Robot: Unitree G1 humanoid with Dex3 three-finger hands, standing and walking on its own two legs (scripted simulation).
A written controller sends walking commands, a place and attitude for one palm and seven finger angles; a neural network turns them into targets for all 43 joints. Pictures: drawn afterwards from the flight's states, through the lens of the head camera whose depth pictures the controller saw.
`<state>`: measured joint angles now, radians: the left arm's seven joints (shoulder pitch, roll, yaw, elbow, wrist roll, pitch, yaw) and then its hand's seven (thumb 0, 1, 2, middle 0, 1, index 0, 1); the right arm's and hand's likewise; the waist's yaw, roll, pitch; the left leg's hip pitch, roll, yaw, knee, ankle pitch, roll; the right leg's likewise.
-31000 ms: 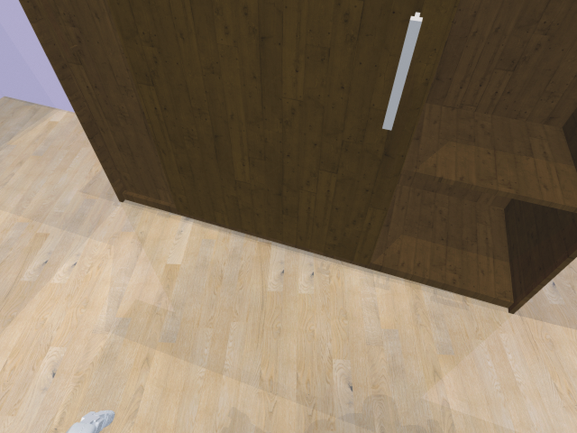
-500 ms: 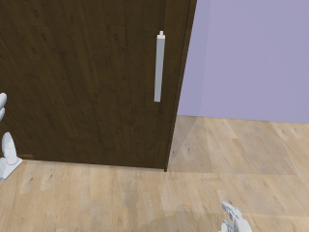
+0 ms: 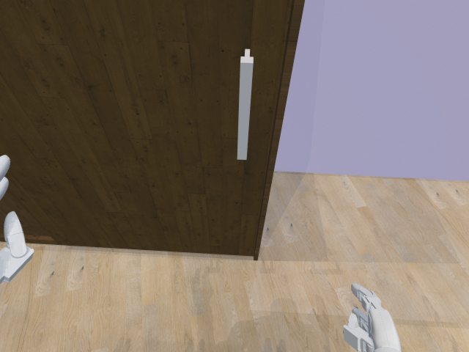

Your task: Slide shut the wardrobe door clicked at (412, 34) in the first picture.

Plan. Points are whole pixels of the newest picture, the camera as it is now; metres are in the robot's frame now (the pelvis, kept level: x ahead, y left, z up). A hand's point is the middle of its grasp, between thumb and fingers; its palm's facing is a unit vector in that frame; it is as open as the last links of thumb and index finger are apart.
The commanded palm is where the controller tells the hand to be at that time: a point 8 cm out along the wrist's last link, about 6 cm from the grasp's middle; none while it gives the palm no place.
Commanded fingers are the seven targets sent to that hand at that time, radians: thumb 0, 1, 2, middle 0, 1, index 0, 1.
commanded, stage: let the arm hang, fingers relaxed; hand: left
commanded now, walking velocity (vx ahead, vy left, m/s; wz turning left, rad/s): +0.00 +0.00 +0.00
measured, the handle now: (244, 109) +0.59 +0.01 +0.09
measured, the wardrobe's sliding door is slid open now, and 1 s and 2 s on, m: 0.00 0.00 0.00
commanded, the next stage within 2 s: look to check the result in 1.12 s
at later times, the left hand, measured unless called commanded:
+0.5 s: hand out of the picture -0.07 +0.21 -0.18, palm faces +0.05 -0.98 -0.19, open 7.1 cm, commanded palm none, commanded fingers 0.00 0.90 0.90 -0.20 -0.30 -0.20 -0.30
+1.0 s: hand out of the picture +0.01 +0.21 -0.17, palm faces +0.01 -0.98 -0.21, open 7.4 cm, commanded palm none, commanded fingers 0.00 0.90 0.90 -0.20 -0.30 -0.20 -0.30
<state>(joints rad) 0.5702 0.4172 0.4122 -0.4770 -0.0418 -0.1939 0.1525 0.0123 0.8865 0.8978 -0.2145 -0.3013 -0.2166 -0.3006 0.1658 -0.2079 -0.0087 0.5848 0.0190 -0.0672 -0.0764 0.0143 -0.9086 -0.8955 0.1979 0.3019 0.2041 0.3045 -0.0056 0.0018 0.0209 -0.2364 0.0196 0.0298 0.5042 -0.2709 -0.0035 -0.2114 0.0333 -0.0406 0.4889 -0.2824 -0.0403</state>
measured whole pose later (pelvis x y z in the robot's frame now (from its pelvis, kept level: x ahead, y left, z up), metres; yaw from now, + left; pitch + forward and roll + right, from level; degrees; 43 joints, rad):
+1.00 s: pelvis -0.02 +0.03 +0.01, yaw +0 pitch -1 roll +0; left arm 0.20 0.17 0.01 1.12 0.01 -0.01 0.03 0.00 0.91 0.90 -0.20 -0.30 -0.20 -0.30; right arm 0.23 -0.18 -0.01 1.10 -0.02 0.00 -0.03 0.01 -0.92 -0.90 0.20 0.30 0.20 0.30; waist -0.01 0.01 0.04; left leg -0.19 -0.03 0.05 0.40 -0.19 0.05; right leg -0.18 -0.02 -0.02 0.41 -0.21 0.00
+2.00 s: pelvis +0.00 +0.00 +0.01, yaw +0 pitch -2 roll +0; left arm 0.17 0.21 0.02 1.14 0.01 -0.01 0.02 0.00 0.91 0.90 -0.20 -0.30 -0.20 -0.30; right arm 0.18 -0.22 0.00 1.13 -0.01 0.00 -0.03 0.01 -0.91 -0.90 0.20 0.30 0.20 0.30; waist -0.01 0.01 0.06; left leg -0.12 0.01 0.04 0.34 -0.20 0.00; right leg -0.11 0.03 -0.03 0.34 -0.21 -0.04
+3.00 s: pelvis +0.01 +0.00 +0.01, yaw +0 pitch -1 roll +0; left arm 0.11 0.28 0.03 1.14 0.01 -0.02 0.01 0.00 0.90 0.90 -0.20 -0.30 -0.20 -0.30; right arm 0.12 -0.29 -0.01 1.13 -0.01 0.00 -0.03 0.01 -0.91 -0.90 0.20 0.30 0.20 0.30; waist -0.02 0.01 0.07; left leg -0.10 0.02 0.03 0.31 -0.18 -0.01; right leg -0.08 0.04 -0.04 0.30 -0.20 -0.05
